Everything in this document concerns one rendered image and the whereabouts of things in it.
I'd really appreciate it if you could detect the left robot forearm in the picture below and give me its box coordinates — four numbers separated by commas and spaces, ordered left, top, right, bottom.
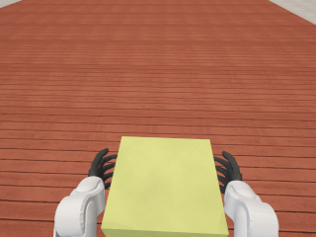
53, 176, 106, 237

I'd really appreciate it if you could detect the carton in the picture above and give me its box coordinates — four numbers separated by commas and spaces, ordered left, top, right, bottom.
101, 136, 229, 237

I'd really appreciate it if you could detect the left robot hand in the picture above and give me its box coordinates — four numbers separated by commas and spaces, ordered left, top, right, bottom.
88, 148, 118, 190

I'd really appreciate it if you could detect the right robot forearm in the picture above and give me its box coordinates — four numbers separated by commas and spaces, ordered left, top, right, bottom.
223, 180, 279, 237

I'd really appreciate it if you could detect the right robot hand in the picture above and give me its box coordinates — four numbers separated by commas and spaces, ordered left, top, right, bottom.
213, 151, 243, 195

